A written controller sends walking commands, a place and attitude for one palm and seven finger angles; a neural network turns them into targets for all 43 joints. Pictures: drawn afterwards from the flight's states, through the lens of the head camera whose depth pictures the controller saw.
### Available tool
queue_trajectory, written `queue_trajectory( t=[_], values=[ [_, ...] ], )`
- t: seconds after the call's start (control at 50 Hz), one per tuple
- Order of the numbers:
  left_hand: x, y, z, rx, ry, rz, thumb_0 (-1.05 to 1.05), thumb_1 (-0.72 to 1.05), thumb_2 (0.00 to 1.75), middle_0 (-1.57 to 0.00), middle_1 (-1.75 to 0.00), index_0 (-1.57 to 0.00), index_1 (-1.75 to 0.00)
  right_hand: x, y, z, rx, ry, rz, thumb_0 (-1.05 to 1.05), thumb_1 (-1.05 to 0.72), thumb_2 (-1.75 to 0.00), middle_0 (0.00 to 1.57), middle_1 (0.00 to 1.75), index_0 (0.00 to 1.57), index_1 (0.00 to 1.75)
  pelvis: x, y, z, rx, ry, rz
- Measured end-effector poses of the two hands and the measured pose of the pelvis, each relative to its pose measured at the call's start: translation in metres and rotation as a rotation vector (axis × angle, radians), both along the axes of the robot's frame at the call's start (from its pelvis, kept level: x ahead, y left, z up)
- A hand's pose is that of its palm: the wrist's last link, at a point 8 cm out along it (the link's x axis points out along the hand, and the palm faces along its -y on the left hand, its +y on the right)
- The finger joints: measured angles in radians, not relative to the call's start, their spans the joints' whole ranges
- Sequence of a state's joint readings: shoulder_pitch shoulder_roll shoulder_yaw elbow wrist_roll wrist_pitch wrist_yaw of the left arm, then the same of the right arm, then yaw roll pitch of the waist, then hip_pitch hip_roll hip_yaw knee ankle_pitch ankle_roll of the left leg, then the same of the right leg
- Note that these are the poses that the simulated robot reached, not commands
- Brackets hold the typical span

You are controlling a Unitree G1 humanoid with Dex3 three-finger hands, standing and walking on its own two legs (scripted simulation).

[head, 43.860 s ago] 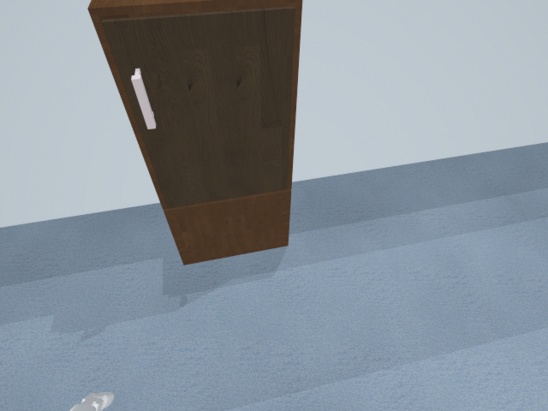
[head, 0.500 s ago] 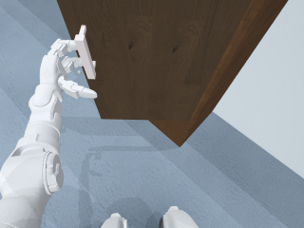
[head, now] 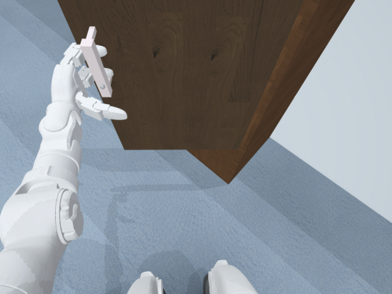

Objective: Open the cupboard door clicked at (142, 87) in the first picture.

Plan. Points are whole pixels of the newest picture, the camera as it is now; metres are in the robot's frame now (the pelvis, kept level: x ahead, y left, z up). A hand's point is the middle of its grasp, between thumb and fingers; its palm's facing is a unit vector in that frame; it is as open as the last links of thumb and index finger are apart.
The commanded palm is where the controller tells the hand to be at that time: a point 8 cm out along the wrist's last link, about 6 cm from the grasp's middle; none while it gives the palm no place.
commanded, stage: slide the fingers in behind the handle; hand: left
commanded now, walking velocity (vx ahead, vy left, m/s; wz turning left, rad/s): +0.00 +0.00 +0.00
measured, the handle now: (99, 64) +0.57 +0.15 +0.10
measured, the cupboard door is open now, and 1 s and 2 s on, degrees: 44 43 75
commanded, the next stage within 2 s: close the thumb around the handle in 0.18 s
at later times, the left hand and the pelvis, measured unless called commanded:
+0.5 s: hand (102, 85) +0.52 +0.14 +0.09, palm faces -0.05 -1.00 -0.01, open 12.6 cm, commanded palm +0.49 +0.19 +0.09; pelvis +0.01 +0.00 +0.00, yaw +0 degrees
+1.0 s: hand (104, 88) +0.51 +0.14 +0.09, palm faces -0.07 -1.00 -0.02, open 6.3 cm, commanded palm +0.49 +0.19 +0.09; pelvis +0.01 +0.01 +0.00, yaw +0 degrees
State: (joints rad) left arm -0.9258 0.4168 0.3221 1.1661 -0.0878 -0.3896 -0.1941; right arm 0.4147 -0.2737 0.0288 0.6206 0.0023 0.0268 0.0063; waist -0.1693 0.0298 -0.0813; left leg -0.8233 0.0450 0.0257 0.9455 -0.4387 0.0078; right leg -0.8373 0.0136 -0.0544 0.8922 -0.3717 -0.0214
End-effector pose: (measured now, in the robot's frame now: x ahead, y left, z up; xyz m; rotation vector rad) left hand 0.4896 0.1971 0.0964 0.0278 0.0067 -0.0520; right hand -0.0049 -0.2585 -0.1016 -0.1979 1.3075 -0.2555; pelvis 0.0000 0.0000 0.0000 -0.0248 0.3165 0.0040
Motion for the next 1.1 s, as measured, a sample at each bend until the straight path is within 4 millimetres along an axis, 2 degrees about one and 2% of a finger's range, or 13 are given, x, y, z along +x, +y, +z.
queue_trajectory(
  t=[0.32, 0.4, 0.54, 0.66, 0.84, 0.98, 1.1],
  values=[
    [0.004, 0.002, -0.004, -0.014, 0.009, -0.004, -0.01, -0.50, 0.30, -0.30, -1.20, -0.30, -1.20, 0.007, -0.001, 0.001, -0.010, -0.004, 0.011, 0.01, -0.91, -0.90, 0.20, 0.30, 0.20, 0.30, 0.003, 0.001, -0.001, -0.002, 0.011, 0.003],
    [0.007, 0.001, -0.006, -0.003, 0.022, -0.011, -0.01, -0.45, 0.32, -0.30, -1.20, -0.30, -1.21, 0.011, 0.000, 0.001, -0.010, -0.004, 0.014, 0.01, -0.91, -0.90, 0.20, 0.30, 0.20, 0.30, 0.004, 0.003, -0.001, -0.003, 0.014, 0.005],
    [0.010, 0.004, -0.006, -0.016, 0.009, 0.001, -0.01, -0.20, 0.43, -0.32, -1.23, -0.32, -1.24, 0.015, 0.004, 0.001, -0.003, -0.003, 0.009, 0.01, -0.91, -0.90, 0.20, 0.30, 0.20, 0.30, 0.009, 0.005, 0.000, -0.004, 0.019, -0.002],
    [0.005, 0.005, -0.002, -0.005, -0.001, -0.012, 0.00, 0.10, 0.56, -0.34, -1.26, -0.34, -1.27, 0.019, 0.009, 0.000, 0.014, -0.005, 0.007, 0.01, -0.91, -0.90, 0.20, 0.30, 0.20, 0.30, 0.014, 0.006, 0.002, -0.005, 0.010, -0.002],
    [-0.002, 0.004, -0.005, -0.008, 0.011, -0.006, 0.01, 0.58, 0.76, -0.36, -1.30, -0.37, -1.32, 0.030, 0.009, 0.001, 0.012, -0.033, 0.020, 0.01, -0.91, -0.90, 0.20, 0.30, 0.20, 0.30, 0.012, 0.007, 0.003, -0.005, -0.002, 0.004],
    [-0.001, -0.002, -0.006, -0.010, 0.003, -0.014, 0.01, 0.63, 0.80, -0.32, -1.31, -0.33, -1.32, 0.029, 0.007, -0.001, 0.002, -0.035, 0.027, 0.01, -0.91, -0.90, 0.20, 0.30, 0.20, 0.30, 0.008, 0.006, 0.000, -0.003, 0.000, 0.007],
    [0.003, -0.008, -0.005, 0.001, 0.012, -0.020, 0.01, 0.71, 0.84, -0.33, -1.32, -0.35, -1.34, 0.021, 0.004, -0.003, -0.001, -0.023, 0.022, 0.01, -0.91, -0.90, 0.20, 0.30, 0.20, 0.30, 0.005, 0.005, -0.001, -0.002, 0.004, 0.007]
  ],
)
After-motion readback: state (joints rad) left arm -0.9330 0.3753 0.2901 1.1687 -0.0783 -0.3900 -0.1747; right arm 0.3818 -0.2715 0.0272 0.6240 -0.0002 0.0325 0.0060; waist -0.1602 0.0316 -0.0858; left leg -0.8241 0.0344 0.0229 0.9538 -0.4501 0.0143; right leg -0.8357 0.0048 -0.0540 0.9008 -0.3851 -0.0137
